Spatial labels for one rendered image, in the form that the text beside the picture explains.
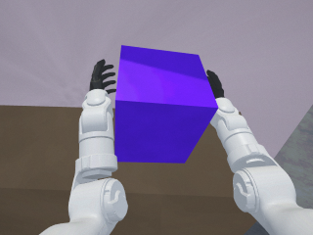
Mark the right robot forearm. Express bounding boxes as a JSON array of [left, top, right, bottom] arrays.
[[210, 97, 296, 200]]

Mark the pedestal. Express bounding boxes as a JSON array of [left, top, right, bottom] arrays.
[[0, 105, 257, 235]]

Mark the robot right upper arm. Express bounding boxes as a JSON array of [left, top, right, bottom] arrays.
[[233, 165, 313, 235]]

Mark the robot left upper arm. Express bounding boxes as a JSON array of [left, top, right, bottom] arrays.
[[39, 177, 128, 235]]

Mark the left robot forearm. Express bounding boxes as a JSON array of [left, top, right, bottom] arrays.
[[68, 89, 118, 216]]

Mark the robot right hand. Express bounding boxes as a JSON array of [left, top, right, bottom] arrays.
[[206, 70, 225, 99]]

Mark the robot left hand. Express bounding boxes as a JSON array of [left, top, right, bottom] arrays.
[[89, 59, 116, 94]]

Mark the carton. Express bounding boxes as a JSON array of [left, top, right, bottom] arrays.
[[114, 45, 218, 164]]

